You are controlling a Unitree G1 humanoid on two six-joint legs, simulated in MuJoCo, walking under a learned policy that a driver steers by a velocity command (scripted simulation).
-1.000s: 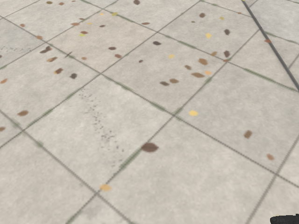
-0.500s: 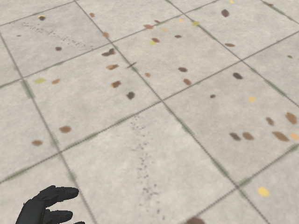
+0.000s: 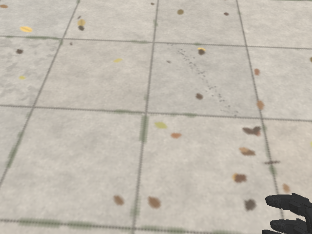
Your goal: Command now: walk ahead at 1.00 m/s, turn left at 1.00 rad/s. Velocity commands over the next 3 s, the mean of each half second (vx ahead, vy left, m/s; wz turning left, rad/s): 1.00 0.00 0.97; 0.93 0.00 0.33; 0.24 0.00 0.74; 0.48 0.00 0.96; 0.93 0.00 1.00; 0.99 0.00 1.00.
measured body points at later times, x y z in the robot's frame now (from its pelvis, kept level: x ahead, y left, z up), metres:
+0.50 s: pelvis +0.48 +0.00 +0.03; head +0.50 +0.02 +0.48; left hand +0.52 +0.32 -0.06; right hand +0.67 -0.25 -0.08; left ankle +0.27 +0.01 -0.58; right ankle +0.59 -0.10 -0.69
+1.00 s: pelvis +0.85 +0.26 +0.04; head +0.88 +0.29 +0.49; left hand +0.77 +0.53 -0.08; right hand +1.07 +0.08 -0.08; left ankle +0.82 +0.30 -0.69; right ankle +0.91 +0.11 -0.60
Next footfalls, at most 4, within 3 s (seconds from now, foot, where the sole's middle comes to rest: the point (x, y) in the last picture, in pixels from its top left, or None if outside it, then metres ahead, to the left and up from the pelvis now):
0.40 right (188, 194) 0.63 -0.09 -0.73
0.82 left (101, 148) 0.85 0.32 -0.73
1.22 right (90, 91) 1.23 0.44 -0.73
1.64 left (65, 125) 0.98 0.53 -0.73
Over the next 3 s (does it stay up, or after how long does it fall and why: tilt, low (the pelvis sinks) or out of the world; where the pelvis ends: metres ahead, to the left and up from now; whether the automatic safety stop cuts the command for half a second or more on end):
stays up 0.82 1.36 0.02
